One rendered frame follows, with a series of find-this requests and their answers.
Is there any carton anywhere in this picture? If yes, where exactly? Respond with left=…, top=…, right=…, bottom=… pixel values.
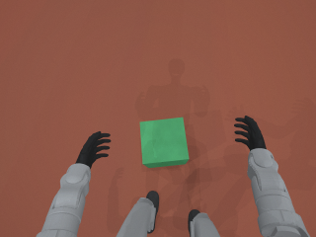
left=139, top=117, right=190, bottom=168

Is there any robot right thigh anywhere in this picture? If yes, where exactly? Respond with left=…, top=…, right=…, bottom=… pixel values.
left=190, top=217, right=220, bottom=237

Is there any left robot hand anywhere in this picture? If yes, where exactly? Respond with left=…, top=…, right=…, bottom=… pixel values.
left=76, top=131, right=111, bottom=169

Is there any left robot forearm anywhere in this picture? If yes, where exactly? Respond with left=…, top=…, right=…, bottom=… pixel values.
left=36, top=163, right=91, bottom=237

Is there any right robot hand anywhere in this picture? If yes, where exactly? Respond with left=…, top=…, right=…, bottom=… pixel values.
left=234, top=116, right=267, bottom=151

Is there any robot thigh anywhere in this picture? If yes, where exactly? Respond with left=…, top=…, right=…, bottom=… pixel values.
left=116, top=202, right=156, bottom=237
left=190, top=217, right=220, bottom=237

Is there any right robot forearm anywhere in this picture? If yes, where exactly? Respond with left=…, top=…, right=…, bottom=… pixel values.
left=247, top=148, right=310, bottom=237

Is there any robot left thigh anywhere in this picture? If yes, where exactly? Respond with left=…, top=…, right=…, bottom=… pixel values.
left=116, top=202, right=156, bottom=237

